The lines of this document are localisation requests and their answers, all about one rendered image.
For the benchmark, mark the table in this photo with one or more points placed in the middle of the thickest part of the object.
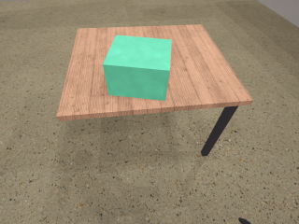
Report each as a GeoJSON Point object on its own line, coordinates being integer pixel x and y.
{"type": "Point", "coordinates": [199, 77]}

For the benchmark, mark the carton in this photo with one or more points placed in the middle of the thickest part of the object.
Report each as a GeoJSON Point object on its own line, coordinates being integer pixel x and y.
{"type": "Point", "coordinates": [138, 67]}

